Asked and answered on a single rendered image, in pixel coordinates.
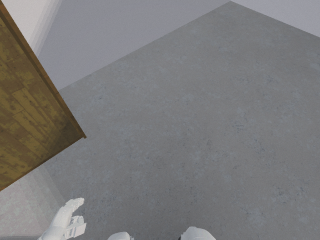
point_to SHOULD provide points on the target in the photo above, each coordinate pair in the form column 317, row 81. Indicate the robot left hand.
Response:
column 74, row 226

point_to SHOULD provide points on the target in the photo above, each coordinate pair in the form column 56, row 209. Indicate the wardrobe door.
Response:
column 33, row 126

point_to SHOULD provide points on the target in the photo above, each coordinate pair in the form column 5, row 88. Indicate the robot right thigh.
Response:
column 196, row 234

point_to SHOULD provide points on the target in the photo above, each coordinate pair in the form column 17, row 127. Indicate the robot left forearm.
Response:
column 54, row 233

